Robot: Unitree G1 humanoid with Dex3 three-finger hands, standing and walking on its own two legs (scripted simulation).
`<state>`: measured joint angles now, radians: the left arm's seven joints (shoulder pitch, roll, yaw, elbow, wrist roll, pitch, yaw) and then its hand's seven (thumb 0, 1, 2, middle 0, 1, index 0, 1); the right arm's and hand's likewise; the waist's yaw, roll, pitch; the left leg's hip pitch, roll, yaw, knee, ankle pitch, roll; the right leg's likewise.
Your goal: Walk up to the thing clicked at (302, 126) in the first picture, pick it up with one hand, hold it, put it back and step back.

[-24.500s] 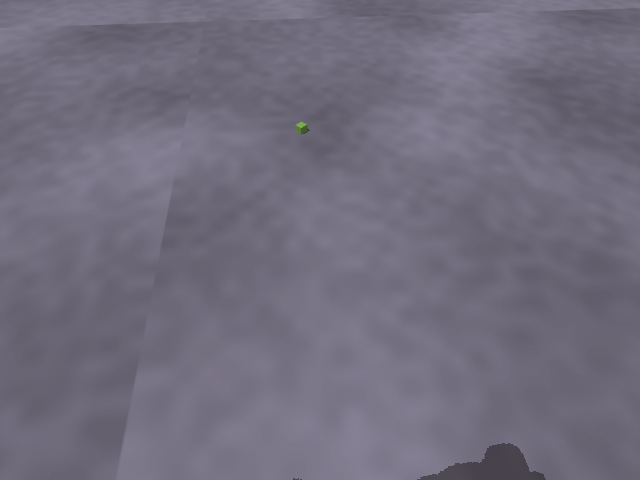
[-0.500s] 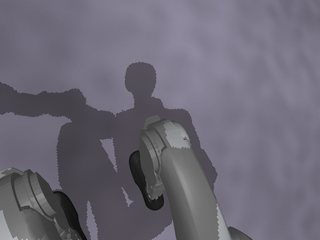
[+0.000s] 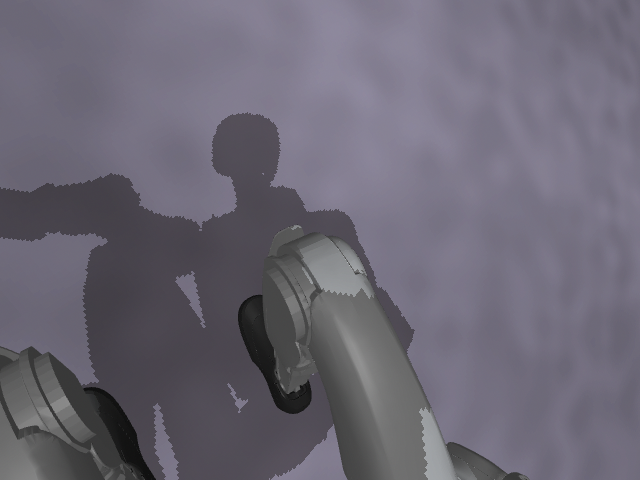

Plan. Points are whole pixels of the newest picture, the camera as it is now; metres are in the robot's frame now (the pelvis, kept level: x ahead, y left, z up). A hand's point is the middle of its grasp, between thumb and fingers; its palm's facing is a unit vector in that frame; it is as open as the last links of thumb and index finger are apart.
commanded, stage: rest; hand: left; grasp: from above
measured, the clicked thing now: out of the picture +0.44 +0.32 -0.27
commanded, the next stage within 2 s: open in 0.60 s
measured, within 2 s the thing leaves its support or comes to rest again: rests again in 0.46 s
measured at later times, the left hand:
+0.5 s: hand out of the picture +0.44 +0.29 -0.25, palm faces -0.21 -0.38 -0.90, open 4.6 cm
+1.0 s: hand out of the picture +0.44 +0.29 -0.26, palm faces -0.21 -0.38 -0.90, open 7.6 cm
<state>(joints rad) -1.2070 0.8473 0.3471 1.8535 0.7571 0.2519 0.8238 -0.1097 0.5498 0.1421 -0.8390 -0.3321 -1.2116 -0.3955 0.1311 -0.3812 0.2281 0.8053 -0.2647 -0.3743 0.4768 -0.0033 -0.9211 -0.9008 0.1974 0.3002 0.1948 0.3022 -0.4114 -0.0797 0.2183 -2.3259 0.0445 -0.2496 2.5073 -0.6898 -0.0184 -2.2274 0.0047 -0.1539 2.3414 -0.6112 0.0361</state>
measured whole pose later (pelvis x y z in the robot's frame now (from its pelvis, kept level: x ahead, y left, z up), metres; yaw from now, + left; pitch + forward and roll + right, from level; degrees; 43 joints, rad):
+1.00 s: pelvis -0.01 +0.00 +0.00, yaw -2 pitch +24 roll -14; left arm -1.20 0.92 0.28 1.84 0.71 0.24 0.82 -0.04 0.32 0.33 -0.75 -0.48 -0.85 -0.46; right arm 0.12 -0.40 0.31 0.74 -0.26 -0.43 0.45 0.00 -0.92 -0.90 0.20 0.30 0.20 0.30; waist -0.44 -0.13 0.30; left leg -2.29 0.05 -0.29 2.52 -0.70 -0.02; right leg -2.18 0.02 -0.19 2.32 -0.60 0.05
